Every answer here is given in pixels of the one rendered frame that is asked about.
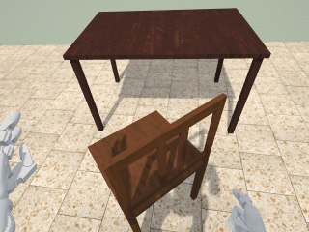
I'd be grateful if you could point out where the left robot hand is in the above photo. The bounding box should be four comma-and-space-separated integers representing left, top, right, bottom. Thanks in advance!
0, 110, 37, 198

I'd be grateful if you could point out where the right robot hand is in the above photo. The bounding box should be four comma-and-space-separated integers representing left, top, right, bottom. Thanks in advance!
228, 188, 266, 232

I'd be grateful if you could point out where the table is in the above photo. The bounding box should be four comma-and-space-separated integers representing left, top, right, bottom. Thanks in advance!
63, 8, 271, 134

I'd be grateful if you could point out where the chair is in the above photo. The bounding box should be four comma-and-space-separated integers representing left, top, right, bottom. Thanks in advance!
88, 93, 228, 232

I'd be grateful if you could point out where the left robot forearm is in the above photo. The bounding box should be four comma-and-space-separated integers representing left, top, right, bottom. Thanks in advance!
0, 198, 16, 232

